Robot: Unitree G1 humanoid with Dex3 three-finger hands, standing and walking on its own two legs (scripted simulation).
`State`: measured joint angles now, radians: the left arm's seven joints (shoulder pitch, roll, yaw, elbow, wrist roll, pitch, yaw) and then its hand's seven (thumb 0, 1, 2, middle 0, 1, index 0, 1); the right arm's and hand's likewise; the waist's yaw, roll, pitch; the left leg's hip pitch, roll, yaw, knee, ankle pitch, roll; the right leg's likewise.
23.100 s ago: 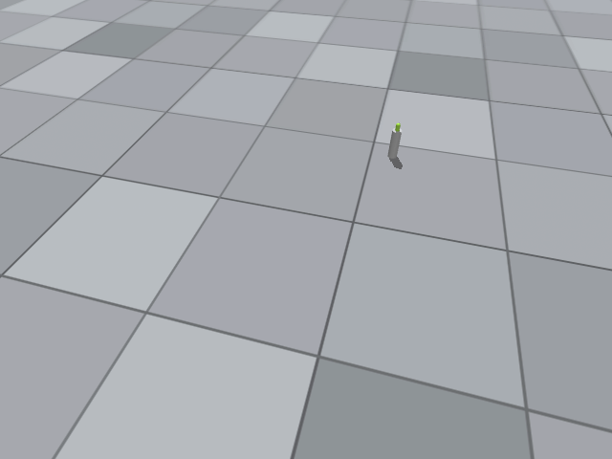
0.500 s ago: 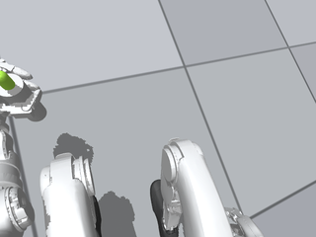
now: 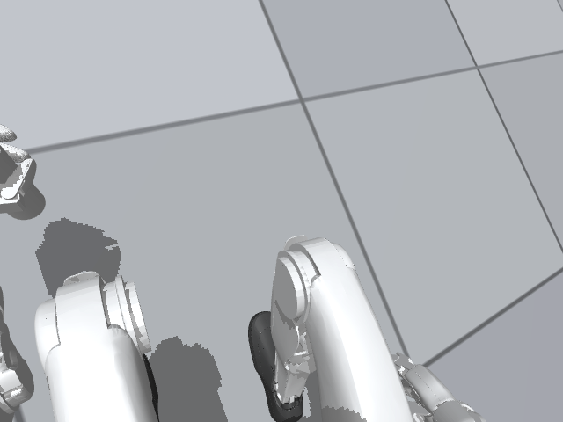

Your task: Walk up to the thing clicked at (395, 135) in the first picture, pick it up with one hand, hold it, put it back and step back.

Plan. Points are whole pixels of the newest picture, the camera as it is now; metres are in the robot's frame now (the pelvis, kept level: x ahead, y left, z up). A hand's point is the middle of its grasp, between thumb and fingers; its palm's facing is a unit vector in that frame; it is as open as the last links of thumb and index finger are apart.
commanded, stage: lower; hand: left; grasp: from the side
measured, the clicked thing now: out of the picture +0.45 +0.29 -0.13
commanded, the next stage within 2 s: loosen in 0.82 s
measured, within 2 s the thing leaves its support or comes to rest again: rests again in 0.74 s
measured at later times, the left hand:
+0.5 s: hand (18, 178) +0.46 +0.28 -0.16, palm faces +0.18 -0.98 -0.04, open 6.8 cm
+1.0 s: hand (28, 181) +0.46 +0.27 -0.18, palm faces +0.19 -0.98 -0.02, open 6.8 cm
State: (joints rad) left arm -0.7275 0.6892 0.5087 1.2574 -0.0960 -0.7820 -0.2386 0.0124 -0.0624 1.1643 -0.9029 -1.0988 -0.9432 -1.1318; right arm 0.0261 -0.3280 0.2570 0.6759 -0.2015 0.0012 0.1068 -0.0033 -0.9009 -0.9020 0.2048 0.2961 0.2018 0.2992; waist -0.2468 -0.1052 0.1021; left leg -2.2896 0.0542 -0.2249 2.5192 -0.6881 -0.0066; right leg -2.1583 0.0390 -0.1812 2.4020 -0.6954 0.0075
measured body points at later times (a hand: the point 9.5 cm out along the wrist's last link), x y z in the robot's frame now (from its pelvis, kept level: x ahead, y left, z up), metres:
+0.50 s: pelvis -0.01 +0.01 -0.01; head +0.24 +0.15 +0.33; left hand +0.45 +0.33 -0.15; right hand +0.12 -0.26 -0.07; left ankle +0.08 +0.13 -0.27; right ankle +0.11 -0.11 -0.27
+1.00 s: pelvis -0.01 +0.01 -0.01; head +0.25 +0.18 +0.31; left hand +0.45 +0.32 -0.18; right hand +0.13 -0.25 -0.06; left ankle +0.08 +0.13 -0.27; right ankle +0.11 -0.11 -0.27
